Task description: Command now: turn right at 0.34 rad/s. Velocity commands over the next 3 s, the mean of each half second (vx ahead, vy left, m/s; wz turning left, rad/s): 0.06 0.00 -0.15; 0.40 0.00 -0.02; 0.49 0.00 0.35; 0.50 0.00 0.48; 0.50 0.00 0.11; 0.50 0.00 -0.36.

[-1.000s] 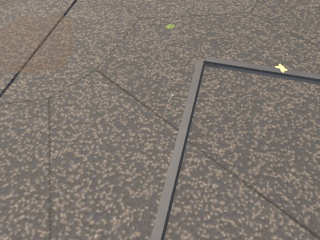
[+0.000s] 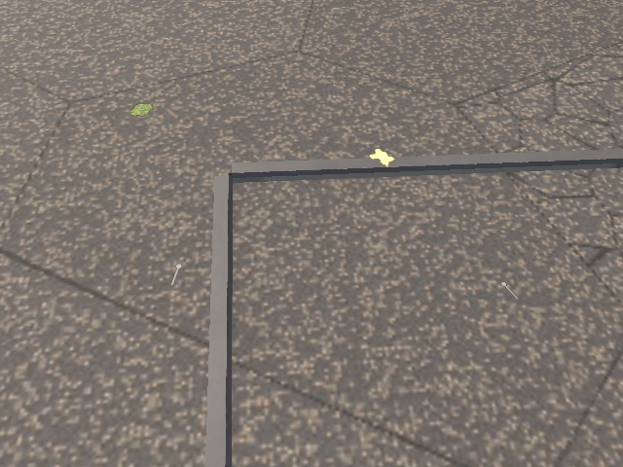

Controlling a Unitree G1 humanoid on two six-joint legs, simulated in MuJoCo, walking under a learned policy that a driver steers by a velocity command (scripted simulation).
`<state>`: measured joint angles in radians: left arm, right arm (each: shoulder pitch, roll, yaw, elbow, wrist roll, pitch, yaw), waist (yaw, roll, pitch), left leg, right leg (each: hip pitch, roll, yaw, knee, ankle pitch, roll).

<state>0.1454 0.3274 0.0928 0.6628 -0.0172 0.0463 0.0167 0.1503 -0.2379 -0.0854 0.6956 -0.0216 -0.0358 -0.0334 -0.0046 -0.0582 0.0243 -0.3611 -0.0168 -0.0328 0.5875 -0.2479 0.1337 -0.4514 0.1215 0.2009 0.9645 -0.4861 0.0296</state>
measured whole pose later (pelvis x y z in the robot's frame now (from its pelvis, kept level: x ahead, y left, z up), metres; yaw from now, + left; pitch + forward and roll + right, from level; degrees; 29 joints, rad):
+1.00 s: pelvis +0.18 -0.05 -0.02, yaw -4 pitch +2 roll +2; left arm 0.02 0.28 0.02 0.72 -0.03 -0.07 -0.07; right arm 0.43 -0.27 -0.08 0.83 0.01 -0.06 -0.02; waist -0.10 -0.03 0.02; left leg 0.01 0.04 0.03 0.49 -0.47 0.27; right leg -0.44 -0.03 0.00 0.49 -0.08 0.02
